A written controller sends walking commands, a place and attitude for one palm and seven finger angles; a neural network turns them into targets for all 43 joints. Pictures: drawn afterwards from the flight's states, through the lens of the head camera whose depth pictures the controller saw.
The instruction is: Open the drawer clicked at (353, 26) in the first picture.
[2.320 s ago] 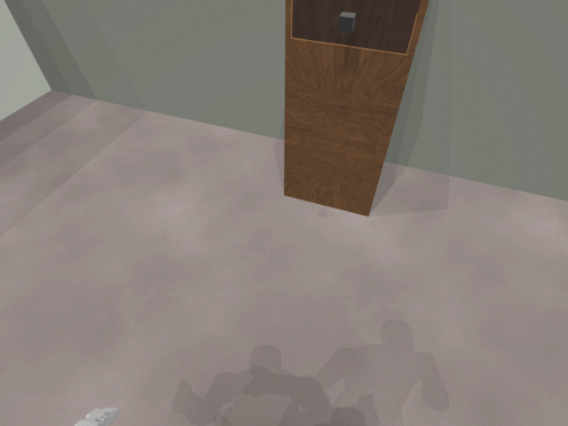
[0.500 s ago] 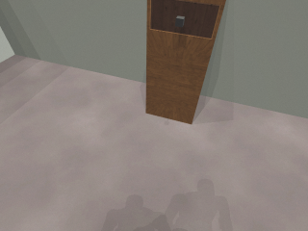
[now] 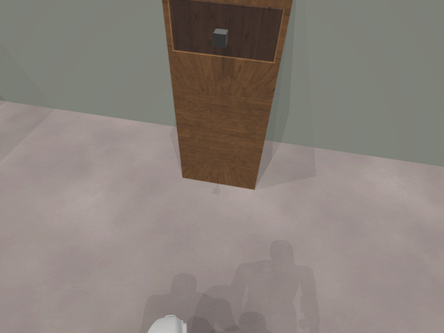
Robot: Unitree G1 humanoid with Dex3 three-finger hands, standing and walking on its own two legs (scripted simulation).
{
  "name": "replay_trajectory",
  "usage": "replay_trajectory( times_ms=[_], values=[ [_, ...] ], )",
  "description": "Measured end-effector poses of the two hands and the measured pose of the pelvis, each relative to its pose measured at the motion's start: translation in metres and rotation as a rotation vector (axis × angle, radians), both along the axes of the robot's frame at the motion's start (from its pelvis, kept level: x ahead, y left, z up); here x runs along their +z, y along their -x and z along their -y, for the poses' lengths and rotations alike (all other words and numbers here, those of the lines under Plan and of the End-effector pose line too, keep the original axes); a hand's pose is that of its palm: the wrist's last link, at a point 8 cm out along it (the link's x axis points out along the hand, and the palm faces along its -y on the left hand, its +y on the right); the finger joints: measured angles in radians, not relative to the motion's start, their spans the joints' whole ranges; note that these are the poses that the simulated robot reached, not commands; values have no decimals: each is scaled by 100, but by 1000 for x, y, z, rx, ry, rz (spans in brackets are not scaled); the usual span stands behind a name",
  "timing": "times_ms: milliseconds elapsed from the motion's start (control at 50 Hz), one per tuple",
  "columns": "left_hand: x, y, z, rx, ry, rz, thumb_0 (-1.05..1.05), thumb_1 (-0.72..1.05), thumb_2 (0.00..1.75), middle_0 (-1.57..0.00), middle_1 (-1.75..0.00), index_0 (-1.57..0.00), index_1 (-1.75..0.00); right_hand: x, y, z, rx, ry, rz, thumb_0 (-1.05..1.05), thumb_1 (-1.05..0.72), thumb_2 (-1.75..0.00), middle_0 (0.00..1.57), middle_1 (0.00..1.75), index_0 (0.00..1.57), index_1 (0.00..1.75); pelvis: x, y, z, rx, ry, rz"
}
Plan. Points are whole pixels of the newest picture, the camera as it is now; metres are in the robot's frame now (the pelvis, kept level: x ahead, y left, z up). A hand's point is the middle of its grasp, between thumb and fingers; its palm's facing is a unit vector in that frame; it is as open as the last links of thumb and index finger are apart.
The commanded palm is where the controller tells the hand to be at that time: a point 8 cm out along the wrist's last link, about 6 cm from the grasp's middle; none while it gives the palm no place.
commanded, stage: walk to a spot facing it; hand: left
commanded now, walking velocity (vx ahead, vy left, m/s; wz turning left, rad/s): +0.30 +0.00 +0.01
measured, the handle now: (221, 35) +1.01 +0.05 +0.10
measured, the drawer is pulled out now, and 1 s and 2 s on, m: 0.00 0.00 0.00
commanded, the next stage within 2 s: turn to face it in 0.08 s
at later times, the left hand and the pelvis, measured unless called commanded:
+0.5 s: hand (108, 306) +0.21 +0.26 -0.18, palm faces -0.03 -0.98 -0.17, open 7.4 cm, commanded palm none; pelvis +0.17 +0.08 +0.00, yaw -6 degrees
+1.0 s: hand (171, 232) +0.39 +0.15 -0.16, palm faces -0.08 -0.97 -0.22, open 7.1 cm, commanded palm none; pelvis +0.28 -0.02 +0.00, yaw -8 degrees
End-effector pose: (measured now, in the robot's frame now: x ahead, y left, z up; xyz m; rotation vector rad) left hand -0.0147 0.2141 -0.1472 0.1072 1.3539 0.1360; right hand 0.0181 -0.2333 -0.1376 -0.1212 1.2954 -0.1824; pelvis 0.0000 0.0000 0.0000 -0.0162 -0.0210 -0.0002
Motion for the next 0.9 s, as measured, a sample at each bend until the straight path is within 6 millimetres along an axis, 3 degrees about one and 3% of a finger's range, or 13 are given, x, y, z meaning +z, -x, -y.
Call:
replay_trajectory(
  times_ms=[80,160,200,240,280,380,520,660,760,840,900],
  values=[
    [-8,-14,-6,28,37,-49,0,90,90,-20,-30,-20,-30,7,-81,-19,50,3,107,1,-92,-90,20,30,20,30,-3,-36,-16,7,21,-6],
    [-27,-34,-26,69,60,-99,0,90,90,-20,-30,-20,-30,3,-151,-46,105,23,168,1,-91,-90,20,30,20,30,-18,-79,-40,6,40,-5],
    [-35,-48,-40,70,62,-131,0,90,90,-20,-30,-20,-30,0,-173,-59,110,37,194,1,-91,-90,20,30,20,30,-24,-95,-51,-4,29,-1],
    [-33,-68,-54,50,50,-139,0,90,90,-20,-30,-20,-30,2,-181,-70,95,38,194,1,-91,-90,20,30,20,30,-21,-108,-59,-25,24,6],
    [-26,-93,-68,27,32,-122,1,90,90,-20,-30,-20,-30,6,-181,-78,56,38,178,0,-92,-90,20,30,20,30,-14,-120,-66,-42,19,8],
    [-10,-161,-91,-21,-7,-39,0,91,90,-20,-30,-19,-30,16,-174,-75,-16,77,128,-2,-96,-90,21,30,20,30,-1,-143,-78,-72,6,-2],
    [1,-230,-93,-78,-15,32,0,91,90,-20,-30,-19,-30,6,-139,-88,-94,27,-14,-1,-94,-90,20,30,20,30,3,-170,-79,-103,-12,-7],
    [11,-292,-71,-173,-18,58,0,92,90,-20,-30,-19,-30,1,-100,-97,-207,-40,-140,1,-92,-90,20,30,20,30,6,-196,-64,-136,-16,-11],
    [17,-344,-37,-245,-17,104,1,91,90,-20,-30,-19,-30,1,-78,-88,-272,-76,-240,1,-91,-90,20,30,20,30,6,-216,-41,-158,-20,-25],
    [14,-384,-1,-283,-17,164,1,91,90,-20,-30,-19,-30,-6,-74,-67,-305,-100,-303,1,-91,-90,20,30,20,30,-3,-238,-13,-168,-31,-30],
    [11,-396,21,-258,-11,207,0,91,90,-20,-30,-20,-30,-13,-90,-45,-282,-107,-330,1,-91,-90,20,30,20,30,-8,-253,5,-158,-14,-21]
  ],
)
